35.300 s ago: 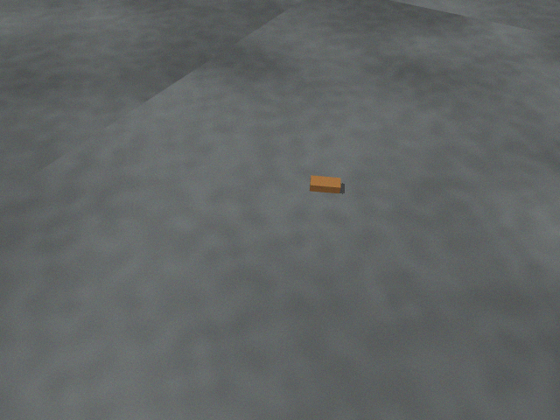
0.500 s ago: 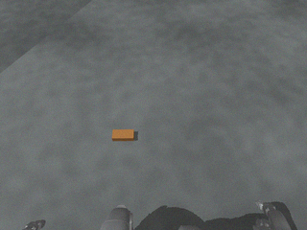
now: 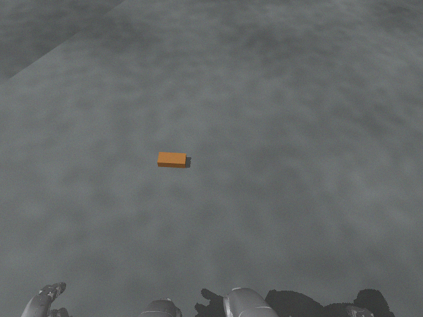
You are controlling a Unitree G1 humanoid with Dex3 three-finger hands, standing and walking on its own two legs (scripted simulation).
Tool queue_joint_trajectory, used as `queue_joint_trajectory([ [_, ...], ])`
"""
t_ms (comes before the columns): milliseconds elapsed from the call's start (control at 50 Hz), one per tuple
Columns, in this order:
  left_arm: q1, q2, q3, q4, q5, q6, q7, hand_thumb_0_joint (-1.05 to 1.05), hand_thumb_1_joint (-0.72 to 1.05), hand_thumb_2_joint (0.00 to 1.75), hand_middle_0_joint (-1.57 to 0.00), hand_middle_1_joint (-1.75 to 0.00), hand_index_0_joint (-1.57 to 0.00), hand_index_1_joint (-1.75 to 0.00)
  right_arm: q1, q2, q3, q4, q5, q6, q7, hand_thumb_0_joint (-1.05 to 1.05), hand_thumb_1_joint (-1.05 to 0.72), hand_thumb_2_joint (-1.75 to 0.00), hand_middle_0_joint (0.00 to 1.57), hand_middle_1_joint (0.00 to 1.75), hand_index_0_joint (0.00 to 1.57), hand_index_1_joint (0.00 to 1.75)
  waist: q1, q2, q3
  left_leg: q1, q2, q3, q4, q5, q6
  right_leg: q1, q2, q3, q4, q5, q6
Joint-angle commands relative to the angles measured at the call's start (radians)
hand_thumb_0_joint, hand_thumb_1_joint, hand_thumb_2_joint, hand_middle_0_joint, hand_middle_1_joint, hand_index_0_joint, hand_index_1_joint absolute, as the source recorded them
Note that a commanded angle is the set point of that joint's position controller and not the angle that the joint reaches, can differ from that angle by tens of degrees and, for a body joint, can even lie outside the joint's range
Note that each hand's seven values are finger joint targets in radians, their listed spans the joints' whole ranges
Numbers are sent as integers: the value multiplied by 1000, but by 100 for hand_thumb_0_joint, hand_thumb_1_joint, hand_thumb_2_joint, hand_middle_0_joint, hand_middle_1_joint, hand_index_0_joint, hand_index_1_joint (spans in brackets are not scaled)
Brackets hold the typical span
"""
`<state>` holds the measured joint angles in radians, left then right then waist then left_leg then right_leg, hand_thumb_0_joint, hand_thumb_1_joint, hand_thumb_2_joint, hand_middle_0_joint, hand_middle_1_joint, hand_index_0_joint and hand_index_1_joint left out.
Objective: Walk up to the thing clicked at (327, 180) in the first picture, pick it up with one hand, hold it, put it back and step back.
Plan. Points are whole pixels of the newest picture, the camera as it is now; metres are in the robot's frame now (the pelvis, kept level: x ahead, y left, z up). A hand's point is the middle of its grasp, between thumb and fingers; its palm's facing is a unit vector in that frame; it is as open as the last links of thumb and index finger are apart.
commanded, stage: step back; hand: left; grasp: from above
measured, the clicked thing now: (172, 160) +0.90 +0.19 -0.74
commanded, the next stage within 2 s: stand in 1.40 s
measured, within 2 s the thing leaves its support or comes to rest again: neither
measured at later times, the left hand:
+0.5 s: hand out of the picture -0.09 +0.27 -0.14, palm faces +0.08 -0.89 -0.45, open 7.4 cm
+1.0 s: hand out of the picture -0.14 +0.27 -0.15, palm faces +0.08 -0.93 -0.36, open 7.4 cm
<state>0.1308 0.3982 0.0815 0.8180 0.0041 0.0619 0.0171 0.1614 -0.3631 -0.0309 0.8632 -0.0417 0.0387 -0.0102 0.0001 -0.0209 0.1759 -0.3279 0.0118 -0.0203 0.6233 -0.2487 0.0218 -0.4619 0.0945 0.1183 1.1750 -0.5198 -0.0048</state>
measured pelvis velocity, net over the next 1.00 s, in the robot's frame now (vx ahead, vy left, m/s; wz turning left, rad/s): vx -0.17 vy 0.00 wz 0.06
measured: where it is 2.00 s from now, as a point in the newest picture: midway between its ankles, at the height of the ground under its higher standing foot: outside the picture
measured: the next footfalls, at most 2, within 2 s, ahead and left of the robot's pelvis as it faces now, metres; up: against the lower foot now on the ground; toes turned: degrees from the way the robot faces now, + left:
right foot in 0.14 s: -0.10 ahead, -0.13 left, +0.00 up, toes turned +1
left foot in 0.48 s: -0.09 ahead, +0.13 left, +0.00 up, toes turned +4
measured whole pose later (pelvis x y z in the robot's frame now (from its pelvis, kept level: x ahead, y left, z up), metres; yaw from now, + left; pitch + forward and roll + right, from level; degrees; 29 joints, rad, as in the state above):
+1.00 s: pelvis -0.17 +0.00 +0.00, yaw +3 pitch -3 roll +0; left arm 0.23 0.36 0.05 0.99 0.03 -0.02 -0.02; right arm 0.18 -0.40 -0.07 1.00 -0.04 -0.01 0.01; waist 0.04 0.00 0.08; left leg -0.28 0.00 0.00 0.58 -0.25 0.00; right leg -0.26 -0.05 -0.01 0.63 -0.32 0.01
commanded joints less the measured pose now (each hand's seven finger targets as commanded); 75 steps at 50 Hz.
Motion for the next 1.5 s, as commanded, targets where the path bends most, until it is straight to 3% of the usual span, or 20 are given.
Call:
queue_joint_trajectory([
  [0,39,166,47,-59,11,-30,2,0,90,90,-20,-30,-20,-30,-11,-270,-85,-100,-2,-22,-19,0,-90,-90,20,30,20,30,-16,193,-188,173,249,-238,-166,309,233,34,-57,-29,-237,-18,26],
  [100,169,172,49,32,27,-54,5,0,90,90,-20,-30,-20,-30,-45,-259,-71,-101,27,11,-8,0,-90,-90,20,30,20,30,27,182,-280,32,150,-140,-12,200,102,345,-84,-105,-788,274,-21],
  [120,147,245,71,20,44,-59,7,0,90,90,-20,-30,-20,-30,-31,-208,-56,-109,32,10,-5,0,-90,-90,20,30,20,30,17,0,-236,-189,25,-111,112,-20,35,402,-219,138,-789,228,-67],
  [140,98,373,100,-14,43,-50,6,0,90,90,-20,-30,-20,-30,-89,-188,-60,-140,35,9,-21,0,-90,-90,20,30,20,30,79,-270,-191,-234,-118,-81,357,-350,-19,182,-492,414,-867,295,-253],
  [160,64,379,95,-37,41,-56,12,0,90,90,-20,-30,-20,-30,-118,-228,-82,-135,32,15,-29,0,-90,-90,20,30,20,30,78,-216,-106,-188,-68,-201,529,-380,-35,-10,-566,504,-910,307,-321],
  [220,-84,246,60,-56,40,-64,22,0,90,90,-20,-30,-20,-30,9,-219,-70,-66,42,13,-23,0,-90,-90,20,30,20,30,-37,-76,-120,-171,-129,-173,631,-221,-31,86,-340,98,-730,562,-191],
  [340,100,245,70,-20,47,-74,20,0,90,90,-20,-30,-20,-30,-52,-212,-68,-68,12,-10,-7,0,-90,-90,20,30,20,30,90,-147,-184,-230,-51,-79,291,-285,-50,388,-349,169,-751,164,-198],
  [440,34,255,53,-18,33,-61,2,0,90,90,-20,-30,-20,-30,91,-201,-82,35,11,-33,12,0,-90,-90,20,30,20,30,4,-152,-190,192,-54,55,-230,-141,4,143,-317,85,-729,23,-130],
  [460,51,198,33,-12,35,-60,-1,0,90,90,-20,-30,-20,-30,110,-218,-92,56,3,-41,10,0,-90,-90,20,30,20,30,-4,-38,-203,290,-14,-49,-268,-151,21,43,-272,34,-627,0,-93],
  [480,25,142,14,-15,18,-65,-5,0,90,90,-20,-30,-20,-30,73,-296,-101,42,-7,-45,9,0,-90,-90,20,30,20,30,-16,199,-184,256,209,-439,-370,-494,116,-135,-144,-77,-479,-65,-12],
  [500,-53,223,44,4,18,-65,1,0,90,90,-20,-30,-20,-30,17,-359,-107,23,2,-45,13,0,-90,-90,20,30,20,30,-46,192,-95,-45,337,-557,-449,-691,227,-22,-123,-85,-298,-87,-2],
  [560,34,181,32,55,6,-77,-20,0,90,90,-20,-30,-20,-30,-89,-248,-66,10,-4,-75,5,0,-90,-90,20,30,20,30,30,96,-70,3,204,-300,-359,-360,148,33,-121,-37,-291,92,-16],
  [660,83,155,35,108,19,-97,-27,0,90,90,-20,-30,-20,-30,-66,-254,-79,26,-4,-53,20,0,-90,-90,20,30,20,30,18,197,-92,-40,169,-187,-293,-393,112,277,-76,-162,-672,137,-13],
  [700,135,186,45,139,35,-113,-11,0,90,90,-20,-30,-20,-30,-43,-186,-60,23,13,-42,19,0,-90,-90,20,30,20,30,47,50,-111,-146,96,-110,-98,-329,51,440,-104,-38,-795,153,-41],
  [740,125,314,67,124,43,-119,-8,0,90,90,-20,-30,-20,-30,-72,-193,-64,14,11,-40,12,0,-90,-90,20,30,20,30,65,-131,-54,-226,-24,-53,257,-340,-6,250,-456,480,-1013,-367,-214],
  [940,4,174,8,77,20,-104,-18,0,90,90,-20,-30,-20,-30,55,-177,-82,93,3,-78,15,0,-90,-90,20,30,20,30,-26,-46,-180,256,-13,21,-188,17,-15,49,-243,-18,-676,257,-93],
  [1000,33,186,12,112,4,-83,-11,0,90,90,-20,-30,-20,-30,-26,-305,-94,61,2,-87,7,0,-90,-90,20,30,20,30,-14,131,-157,44,336,-440,-389,-364,184,86,-123,-48,-365,-29,-14],
  [1140,94,156,10,190,13,-106,-5,0,90,90,-20,-30,-20,-30,-119,-220,-62,70,20,-74,5,0,-90,-90,20,30,20,30,43,157,-184,47,184,-113,-168,187,61,334,-118,-90,-753,325,-20],
  [1200,-4,239,16,165,13,-115,-4,0,90,90,-20,-30,-20,-30,-74,-171,-49,94,37,-70,0,0,-90,-90,20,30,20,30,-11,-33,-221,100,72,-11,-95,42,-14,298,-275,120,-748,476,-94],
  [1480,-94,161,-29,217,-3,-100,-2,0,90,90,-20,-30,-20,-30,-133,-189,-26,181,38,-77,1,0,-90,-90,20,30,20,30,0,7,-250,249,130,-42,-251,419,6,398,-216,-32,-792,677,-12],
])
